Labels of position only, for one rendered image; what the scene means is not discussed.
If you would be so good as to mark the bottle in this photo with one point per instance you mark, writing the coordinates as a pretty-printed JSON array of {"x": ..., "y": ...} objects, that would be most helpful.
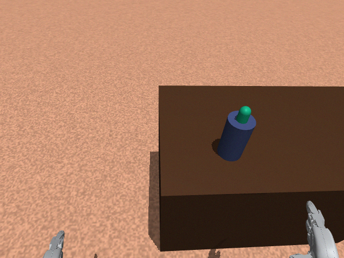
[{"x": 237, "y": 131}]

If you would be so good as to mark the right robot hand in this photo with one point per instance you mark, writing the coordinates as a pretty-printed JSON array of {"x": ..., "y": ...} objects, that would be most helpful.
[{"x": 320, "y": 239}]

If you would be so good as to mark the left robot hand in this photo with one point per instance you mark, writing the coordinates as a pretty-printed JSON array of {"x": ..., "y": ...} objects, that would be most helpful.
[{"x": 56, "y": 246}]

